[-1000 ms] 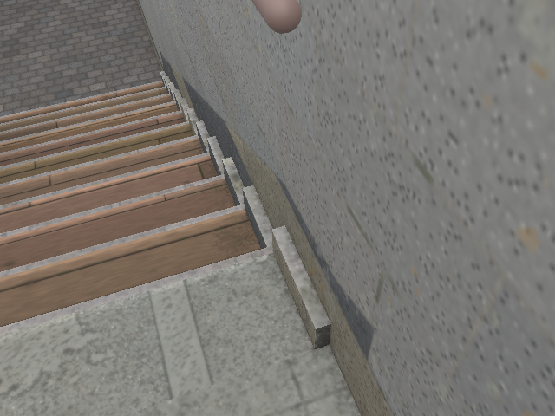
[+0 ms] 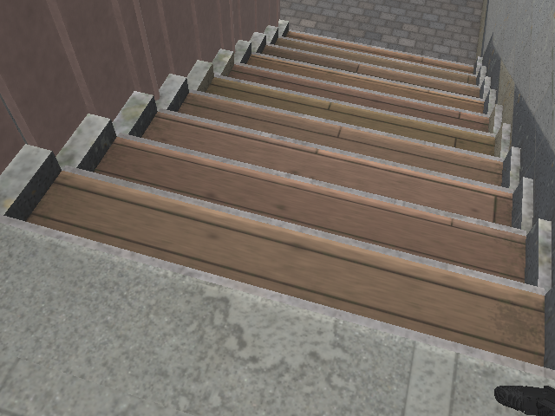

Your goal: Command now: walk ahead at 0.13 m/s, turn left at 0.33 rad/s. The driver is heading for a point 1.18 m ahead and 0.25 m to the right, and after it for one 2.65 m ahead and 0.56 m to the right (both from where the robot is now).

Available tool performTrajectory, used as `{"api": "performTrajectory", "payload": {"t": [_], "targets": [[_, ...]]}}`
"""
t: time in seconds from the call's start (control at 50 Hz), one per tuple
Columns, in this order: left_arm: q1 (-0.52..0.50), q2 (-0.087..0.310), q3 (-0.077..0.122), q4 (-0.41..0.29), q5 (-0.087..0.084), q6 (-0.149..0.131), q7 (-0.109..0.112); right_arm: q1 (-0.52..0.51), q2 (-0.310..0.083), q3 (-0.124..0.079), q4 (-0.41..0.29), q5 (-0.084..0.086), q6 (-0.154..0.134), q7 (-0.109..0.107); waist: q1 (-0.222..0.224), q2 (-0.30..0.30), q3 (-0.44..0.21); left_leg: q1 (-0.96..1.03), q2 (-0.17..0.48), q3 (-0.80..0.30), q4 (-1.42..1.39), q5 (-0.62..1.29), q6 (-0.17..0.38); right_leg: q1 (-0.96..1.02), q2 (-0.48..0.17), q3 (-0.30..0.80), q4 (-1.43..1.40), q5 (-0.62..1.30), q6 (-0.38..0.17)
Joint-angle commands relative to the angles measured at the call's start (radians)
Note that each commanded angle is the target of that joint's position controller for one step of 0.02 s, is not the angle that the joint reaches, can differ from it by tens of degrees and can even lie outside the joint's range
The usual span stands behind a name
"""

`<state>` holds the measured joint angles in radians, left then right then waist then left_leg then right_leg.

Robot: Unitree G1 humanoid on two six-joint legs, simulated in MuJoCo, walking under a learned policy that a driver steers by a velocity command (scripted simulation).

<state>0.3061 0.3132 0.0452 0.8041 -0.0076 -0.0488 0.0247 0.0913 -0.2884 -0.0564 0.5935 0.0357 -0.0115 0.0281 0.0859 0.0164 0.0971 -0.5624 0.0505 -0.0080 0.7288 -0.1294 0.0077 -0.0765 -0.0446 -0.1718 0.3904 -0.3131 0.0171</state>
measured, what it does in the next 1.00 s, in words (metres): walks ahead, turning right: left foot, then right foot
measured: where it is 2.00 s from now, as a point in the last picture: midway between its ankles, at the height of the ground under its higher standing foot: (383, 344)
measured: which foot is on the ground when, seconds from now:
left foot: up 0.00-0.04, down 0.06-0.76, up 0.78-1.00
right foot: down 0.00-0.06, up 0.08-0.76, down 0.78-1.00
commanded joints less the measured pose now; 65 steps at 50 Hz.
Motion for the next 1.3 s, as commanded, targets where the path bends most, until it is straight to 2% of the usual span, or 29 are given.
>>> {"api": "performTrajectory", "payload": {"t": [0.02, 0.04, 0.06, 0.08, 0.1, 0.12, 0.16, 0.2, 0.24, 0.38, 0.48, 0.62, 0.66, 0.72, 0.76, 0.78, 0.8, 0.82, 0.84, 0.86, 0.9, 0.92, 0.98, 1.12, 1.18, 1.22, 1.26, 1.28, 1.3], "targets": [[-0.084, 0.192, 0.038, -0.070, -0.036, -0.017, -0.024, 0.123, -0.050, -0.022, -0.030, -0.022, 0.005, 0.014, -0.118, -0.069, -0.191, 0.360, -0.080, 0.078, -0.151, 0.149, 0.063, -0.109, -0.173, 0.065, 0.072, 0.636, -0.149], [-0.077, 0.154, 0.025, -0.060, -0.039, -0.023, -0.031, 0.214, -0.103, -0.046, 0.008, -0.028, 0.011, -0.003, -0.161, -0.044, -0.217, 0.481, -0.091, 0.069, -0.194, 0.202, 0.091, -0.144, -0.138, 0.050, 0.184, 0.588, -0.114], [-0.035, 0.092, -0.002, -0.055, -0.012, -0.035, -0.036, 0.290, -0.173, -0.060, 0.025, -0.049, 0.015, -0.027, -0.188, 0.072, -0.269, 0.654, 0.032, -0.058, -0.210, 0.598, 0.127, -0.261, -0.079, 0.033, 0.372, 0.308, -0.051], [0.132, -0.002, -0.045, -0.044, 0.026, -0.026, -0.050, 0.233, -0.207, -0.036, -0.012, -0.093, 0.016, -0.041, -0.076, 0.291, -0.440, 0.788, 0.359, -0.424, -0.232, 0.868, 0.312, -0.369, 0.014, 0.133, 0.677, -0.411, 0.024], [0.139, 0.084, -0.025, -0.003, -0.008, -0.003, -0.049, 0.212, -0.132, -0.014, -0.010, -0.078, 0.013, -0.027, -0.105, 0.187, -0.499, 0.687, 0.366, -0.459, -0.295, 0.661, 0.335, -0.329, 0.011, 0.301, 0.748, -0.417, 0.043], [0.067, 0.128, -0.007, -0.017, -0.029, 0.018, -0.041, 0.165, -0.125, -0.013, 0.017, -0.056, 0.011, -0.014, -0.103, 0.133, -0.379, 0.610, 0.323, -0.379, -0.354, 0.440, 0.301, -0.385, -0.004, 0.291, 0.768, -0.383, 0.048], [0.007, 0.103, -0.004, -0.006, -0.014, 0.046, -0.002, 0.058, -0.083, 0.002, 0.042, -0.037, -0.006, -0.009, -0.070, 0.070, -0.209, 0.464, 0.240, -0.267, -0.408, 0.239, 0.219, -0.400, -0.038, 0.297, 0.697, -0.264, 0.061], [0.068, 0.104, 0.008, 0.030, -0.010, 0.066, 0.011, 0.017, -0.079, 0.002, 0.062, -0.055, -0.030, -0.015, -0.029, 0.083, -0.188, 0.349, 0.218, -0.175, -0.455, 0.297, 0.204, -0.260, -0.027, 0.297, 0.666, -0.141, 0.082], [0.064, 0.112, 0.025, 0.033, -0.016, 0.076, 0.020, 0.013, -0.097, -0.007, 0.071, -0.062, -0.044, -0.035, -0.041, 0.083, -0.174, 0.368, 0.234, -0.130, -0.474, 0.312, 0.218, -0.269, -0.006, 0.285, 0.695, -0.107, 0.094], [-0.022, 0.092, 0.064, -0.033, -0.017, 0.120, 0.029, 0.037, -0.070, -0.007, 0.110, -0.057, -0.016, -0.077, -0.083, 0.089, -0.087, 0.448, 0.242, -0.048, -0.548, -0.026, 0.226, -0.454, -0.014, 0.261, 0.715, -0.044, 0.093], [-0.067, 0.062, 0.055, -0.092, -0.006, 0.120, 0.014, 0.038, -0.108, -0.024, 0.131, -0.056, -0.005, -0.081, -0.100, 0.076, -0.088, 0.487, 0.273, -0.002, -0.553, -0.050, 0.251, -0.466, -0.057, 0.217, 0.587, -0.043, 0.095], [-0.119, 0.057, 0.042, -0.158, -0.010, 0.100, -0.027, 0.025, -0.182, -0.053, 0.128, -0.055, 0.017, -0.060, -0.121, 0.068, -0.107, 0.502, 0.290, 0.091, -0.496, 0.061, 0.266, -0.395, -0.069, 0.116, 0.431, -0.082, 0.067], [-0.127, 0.054, 0.039, -0.176, -0.018, 0.102, -0.041, 0.035, -0.203, -0.062, 0.125, -0.045, 0.025, -0.055, -0.122, 0.064, -0.138, 0.503, 0.317, 0.097, -0.480, 0.039, 0.259, -0.355, -0.059, 0.091, 0.397, -0.079, 0.044], [-0.095, 0.068, 0.049, -0.179, -0.024, 0.116, -0.055, 0.012, -0.216, -0.067, 0.132, -0.004, 0.020, -0.040, -0.074, 0.066, -0.145, 0.412, 0.336, 0.100, -0.512, -0.325, 0.208, -0.209, -0.039, 0.059, 0.239, -0.086, -0.045], [0.068, 0.109, 0.071, -0.101, -0.019, 0.120, -0.042, -0.023, -0.150, -0.048, 0.135, 0.000, 0.008, -0.026, -0.003, 0.023, -0.146, 0.248, 0.237, 0.202, -0.346, -0.455, 0.135, 0.043, 0.035, 0.031, 0.089, -0.074, -0.112], [0.193, 0.191, 0.096, -0.067, -0.011, 0.114, -0.022, -0.070, -0.096, -0.029, 0.113, -0.027, -0.009, -0.008, 0.047, -0.169, -0.143, 0.039, 0.113, 0.312, 0.041, -0.464, 0.050, 0.198, -0.112, 0.285, -0.017, -0.108, -0.190], [0.194, 0.299, 0.106, -0.096, 0.006, 0.076, -0.027, -0.111, -0.081, -0.032, 0.054, -0.047, -0.028, -0.008, 0.018, -0.305, -0.084, -0.348, -0.035, 0.163, 0.340, -0.594, -0.011, 0.224, -0.336, 0.872, -0.135, -0.303, -0.370], [0.118, 0.234, 0.089, -0.120, 0.001, 0.026, -0.045, -0.121, -0.143, -0.048, 0.038, -0.018, -0.045, -0.007, -0.006, -0.159, -0.070, -0.390, -0.013, -0.030, 0.451, -0.515, -0.003, 0.156, -0.376, 0.885, -0.227, -0.302, -0.401], [0.052, 0.176, 0.066, -0.122, -0.007, 0.006, -0.040, -0.097, -0.175, -0.059, 0.030, -0.006, -0.052, 0.001, -0.054, -0.212, -0.027, -0.405, 0.006, -0.039, 0.447, -0.379, 0.009, 0.134, -0.334, 0.758, -0.236, -0.306, -0.352], [0.018, 0.126, 0.053, -0.131, -0.022, 0.000, -0.033, -0.048, -0.193, -0.066, 0.061, -0.022, -0.059, 0.002, -0.075, -0.181, -0.018, -0.374, 0.032, -0.044, 0.415, -0.275, 0.015, 0.119, -0.278, 0.658, -0.230, -0.299, -0.304], [-0.022, 0.087, 0.028, -0.133, -0.004, 0.002, -0.012, -0.013, -0.177, -0.065, 0.089, -0.047, -0.070, -0.003, -0.102, -0.137, -0.030, -0.269, 0.044, -0.038, 0.326, -0.095, -0.011, 0.070, -0.198, 0.503, -0.228, -0.087, -0.244], [0.006, 0.091, 0.022, -0.133, 0.012, 0.000, -0.004, -0.036, -0.143, -0.051, 0.097, -0.047, -0.073, 0.008, -0.081, -0.100, -0.043, -0.266, 0.032, -0.012, 0.295, -0.016, -0.021, 0.095, -0.197, 0.454, -0.223, 0.081, -0.244], [0.090, 0.115, 0.023, -0.104, 0.021, -0.004, 0.005, -0.083, -0.085, -0.027, 0.087, -0.035, -0.070, 0.027, -0.042, -0.060, -0.066, -0.242, 0.021, 0.012, 0.129, 0.149, -0.032, 0.133, -0.175, 0.332, -0.203, 0.300, -0.217], [0.165, 0.150, 0.032, -0.054, 0.012, -0.020, -0.004, -0.173, -0.071, -0.006, 0.035, -0.002, -0.078, 0.060, 0.013, -0.149, 0.075, -0.226, -0.003, 0.011, -0.080, 0.253, 0.012, 0.104, -0.201, 0.195, -0.272, 0.266, -0.185], [0.174, 0.127, 0.030, -0.035, 0.002, -0.021, 0.004, -0.185, -0.067, -0.004, 0.009, -0.012, -0.082, 0.086, 0.000, -0.110, 0.081, -0.195, -0.042, 0.015, -0.141, 0.212, 0.054, 0.140, -0.216, 0.138, -0.217, 0.400, -0.159], [0.129, 0.151, 0.038, -0.046, -0.001, -0.015, 0.022, -0.103, -0.080, -0.018, 0.013, -0.013, -0.081, 0.095, -0.051, -0.171, 0.013, -0.047, -0.079, 0.063, -0.136, 0.157, 0.080, 0.121, -0.197, 0.070, -0.126, 0.672, -0.123], [0.100, 0.181, 0.049, -0.064, 0.018, 0.000, 0.034, 0.066, -0.165, -0.063, 0.048, -0.020, -0.083, 0.080, -0.150, -0.208, -0.135, 0.220, -0.170, 0.132, -0.029, 0.041, 0.124, 0.091, -0.184, 0.047, 0.152, 1.162, -0.097], [0.075, 0.193, 0.052, -0.075, 0.009, 0.003, 0.043, 0.228, -0.207, -0.086, 0.085, -0.021, -0.079, 0.068, -0.245, -0.178, -0.205, 0.451, -0.180, 0.109, -0.094, 0.080, 0.161, -0.024, -0.173, 0.036, 0.396, 1.187, -0.071], [0.109, 0.168, 0.042, -0.109, 0.026, -0.010, 0.045, 0.337, -0.278, -0.103, 0.090, -0.023, -0.062, 0.042, -0.270, 0.023, -0.303, 0.692, -0.007, -0.170, -0.183, 0.055, 0.242, -0.235, -0.087, 0.029, 0.782, 0.745, -0.025]]}}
